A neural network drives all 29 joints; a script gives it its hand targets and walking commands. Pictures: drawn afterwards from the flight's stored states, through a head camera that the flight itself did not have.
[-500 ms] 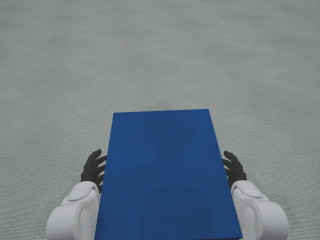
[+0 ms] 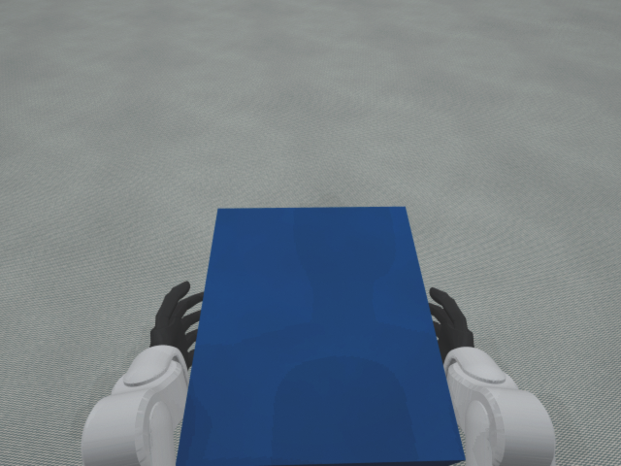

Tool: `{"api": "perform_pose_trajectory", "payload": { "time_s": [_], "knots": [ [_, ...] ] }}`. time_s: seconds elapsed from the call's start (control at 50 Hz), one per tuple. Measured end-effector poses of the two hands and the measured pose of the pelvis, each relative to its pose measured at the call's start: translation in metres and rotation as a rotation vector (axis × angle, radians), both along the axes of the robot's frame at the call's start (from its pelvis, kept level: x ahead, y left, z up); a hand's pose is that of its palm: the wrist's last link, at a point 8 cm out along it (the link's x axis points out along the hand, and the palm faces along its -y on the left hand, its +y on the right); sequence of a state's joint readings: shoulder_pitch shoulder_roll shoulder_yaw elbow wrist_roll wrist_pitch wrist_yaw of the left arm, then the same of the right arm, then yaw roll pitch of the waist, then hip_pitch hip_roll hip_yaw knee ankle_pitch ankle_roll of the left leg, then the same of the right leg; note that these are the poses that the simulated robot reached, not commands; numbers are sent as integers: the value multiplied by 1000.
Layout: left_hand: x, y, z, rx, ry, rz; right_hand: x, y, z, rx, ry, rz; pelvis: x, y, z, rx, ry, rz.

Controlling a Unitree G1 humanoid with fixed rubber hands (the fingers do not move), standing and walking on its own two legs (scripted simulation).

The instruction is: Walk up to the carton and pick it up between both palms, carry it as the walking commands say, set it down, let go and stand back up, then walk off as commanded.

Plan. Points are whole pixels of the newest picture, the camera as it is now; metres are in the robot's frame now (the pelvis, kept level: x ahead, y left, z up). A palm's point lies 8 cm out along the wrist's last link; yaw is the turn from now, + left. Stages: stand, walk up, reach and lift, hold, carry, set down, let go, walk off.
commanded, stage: carry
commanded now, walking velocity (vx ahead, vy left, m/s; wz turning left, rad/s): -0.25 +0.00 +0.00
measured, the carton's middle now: (313, 356) +0.27 +0.01 +0.02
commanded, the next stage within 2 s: none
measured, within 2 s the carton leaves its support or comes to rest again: neither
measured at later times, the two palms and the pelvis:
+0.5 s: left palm out of the picture +0.01 +0.20 +0.08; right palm out of the picture +0.02 -0.11 +0.09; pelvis -0.22 +0.03 +0.01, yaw +2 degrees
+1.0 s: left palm out of the picture -0.18 +0.16 +0.11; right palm out of the picture -0.19 -0.15 +0.10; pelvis -0.42 +0.01 +0.01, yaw +1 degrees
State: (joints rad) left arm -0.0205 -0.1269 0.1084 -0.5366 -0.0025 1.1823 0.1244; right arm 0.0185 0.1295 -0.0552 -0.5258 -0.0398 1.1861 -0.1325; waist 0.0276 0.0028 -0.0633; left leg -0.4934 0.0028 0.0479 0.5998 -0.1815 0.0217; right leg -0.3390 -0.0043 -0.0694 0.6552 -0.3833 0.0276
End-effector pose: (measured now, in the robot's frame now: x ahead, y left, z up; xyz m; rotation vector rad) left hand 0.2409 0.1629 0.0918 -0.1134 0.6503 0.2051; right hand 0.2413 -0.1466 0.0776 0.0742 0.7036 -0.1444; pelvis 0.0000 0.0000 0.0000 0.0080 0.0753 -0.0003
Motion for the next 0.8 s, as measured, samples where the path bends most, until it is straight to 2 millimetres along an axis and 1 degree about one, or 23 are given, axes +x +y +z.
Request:
{"api": "perform_pose_trajectory", "payload": {
  "time_s": [0.06, 0.12, 0.18, 0.22, 0.28, 0.34, 0.38, 0.46, 0.5, 0.56, 0.64, 0.72, 0.76, 0.8],
  "knots": [
    [-21, -13, 4, 27, 14, -38, -31, -12, -3, 26, 14, -37, -26, -3, 4, -21, -12, -6],
    [-46, -22, 6, 24, 36, -65, -62, -22, 4, 23, 35, -65, -49, -5, 12, 10, -20, 4],
    [-70, -26, 10, 22, 26, -80, -89, -26, 12, 21, 24, -81, -73, -5, 15, 31, -23, 1],
    [-86, -25, 12, 20, 11, -83, -104, -25, 16, 18, 10, -84, -90, -3, 15, 36, -19, 2],
    [-112, -17, 14, 14, -12, -78, -127, -17, 20, 9, -12, -78, -117, 3, 13, 35, -9, 7],
    [-140, -3, 10, -1, -26, -62, -151, -3, 22, -7, -27, -61, -146, 12, 8, 30, 1, 13],
    [-162, 9, 4, -16, -28, -45, -167, 9, 20, -23, -29, -43, -167, 19, 3, 31, -3, 20],
    [-211, 31, -7, -40, 31, 7, -204, 31, 12, -44, 31, 10, -201, 27, 7, 8, -25, 33],
    [-233, 38, -10, -51, 52, 31, -220, 38, 9, -52, 52, 33, -217, 28, 9, -5, -28, 35],
    [-259, 42, -10, -51, 53, 47, -243, 42, 7, -50, 53, 46, -241, 28, 9, -18, -24, 34],
    [-285, 36, -3, -31, 16, 37, -272, 36, 8, -30, 17, 36, -275, 25, 6, -18, -10, 28],
    [-309, 17, 3, 4, -12, 1, -307, 17, 4, 3, -13, 2, -309, 17, 0, -14, -1, 18],
    [-324, 7, 5, 21, 11, -23, -330, 8, 1, 18, 11, -22, -326, 13, 5, -23, -12, 15],
    [-341, -1, 5, 20, 39, -44, -352, -1, 3, 17, 39, -42, -341, 10, 11, 2, -17, 19]
  ]
}}
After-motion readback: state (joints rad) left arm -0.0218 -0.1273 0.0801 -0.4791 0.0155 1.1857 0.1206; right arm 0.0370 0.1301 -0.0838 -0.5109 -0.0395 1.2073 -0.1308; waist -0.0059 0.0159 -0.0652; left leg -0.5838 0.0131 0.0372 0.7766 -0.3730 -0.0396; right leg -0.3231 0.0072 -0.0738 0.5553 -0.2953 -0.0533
